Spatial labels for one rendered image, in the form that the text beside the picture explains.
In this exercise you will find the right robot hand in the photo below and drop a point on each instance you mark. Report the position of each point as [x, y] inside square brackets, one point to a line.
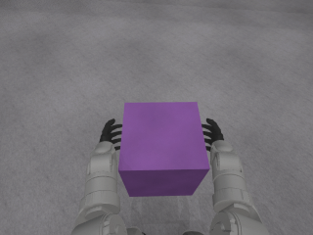
[215, 132]

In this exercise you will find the carton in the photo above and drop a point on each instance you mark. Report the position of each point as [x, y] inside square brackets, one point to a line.
[162, 149]

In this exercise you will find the robot left forearm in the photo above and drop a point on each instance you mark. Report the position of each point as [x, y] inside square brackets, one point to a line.
[100, 193]

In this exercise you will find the left robot hand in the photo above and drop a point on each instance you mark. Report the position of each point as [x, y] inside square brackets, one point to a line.
[107, 134]

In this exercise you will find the robot right forearm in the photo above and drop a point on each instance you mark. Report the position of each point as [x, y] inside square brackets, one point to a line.
[229, 181]

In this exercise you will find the right robot upper arm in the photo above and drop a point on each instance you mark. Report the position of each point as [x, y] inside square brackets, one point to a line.
[232, 223]

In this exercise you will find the left robot upper arm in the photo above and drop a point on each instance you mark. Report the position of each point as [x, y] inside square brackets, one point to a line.
[106, 224]

